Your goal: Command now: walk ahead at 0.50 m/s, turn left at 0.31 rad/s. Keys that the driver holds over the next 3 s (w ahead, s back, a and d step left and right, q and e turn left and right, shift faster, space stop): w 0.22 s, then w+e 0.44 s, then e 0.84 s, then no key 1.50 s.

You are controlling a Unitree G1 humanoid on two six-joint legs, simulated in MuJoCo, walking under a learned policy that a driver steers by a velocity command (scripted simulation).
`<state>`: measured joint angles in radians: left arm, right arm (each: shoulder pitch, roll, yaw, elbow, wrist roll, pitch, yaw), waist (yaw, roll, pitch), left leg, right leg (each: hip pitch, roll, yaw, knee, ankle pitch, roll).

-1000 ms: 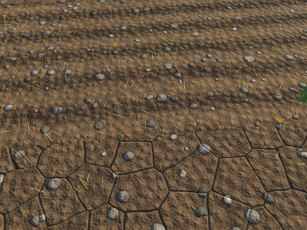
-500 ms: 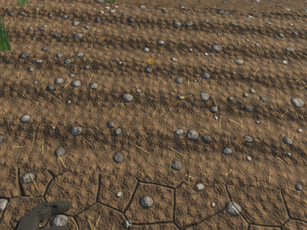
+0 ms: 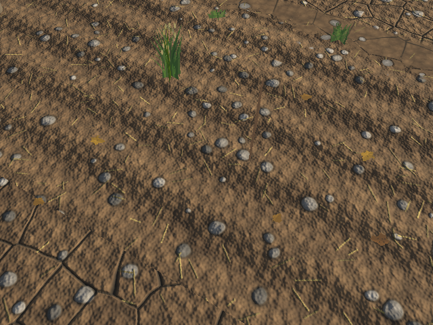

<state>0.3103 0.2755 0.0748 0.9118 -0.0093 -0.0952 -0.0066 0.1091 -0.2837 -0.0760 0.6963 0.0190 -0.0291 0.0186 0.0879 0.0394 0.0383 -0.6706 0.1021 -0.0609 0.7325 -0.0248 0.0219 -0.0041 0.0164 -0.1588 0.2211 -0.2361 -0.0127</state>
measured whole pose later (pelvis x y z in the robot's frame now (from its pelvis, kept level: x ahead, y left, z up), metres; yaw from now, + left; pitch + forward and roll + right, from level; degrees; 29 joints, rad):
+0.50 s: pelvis +0.27 +0.06 +0.00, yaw -4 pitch +1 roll +2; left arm 0.14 0.28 0.06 0.86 -0.02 -0.05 -0.02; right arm 0.32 -0.25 -0.07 0.86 -0.01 -0.09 0.00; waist -0.05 -0.05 0.01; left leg 0.00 -0.05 0.14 0.20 -0.22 0.05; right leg -0.71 -0.11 0.06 0.78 0.06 0.00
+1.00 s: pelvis +0.51 -0.02 +0.00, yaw -21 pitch +3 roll +1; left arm 0.21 0.30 0.08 0.73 -0.02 0.00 0.01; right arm 0.07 -0.30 -0.06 0.72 -0.01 -0.05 -0.04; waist 0.03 0.02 0.06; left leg -0.66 0.04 -0.11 0.85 -0.21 -0.09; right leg -0.30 0.11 0.11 0.43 -0.17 -0.08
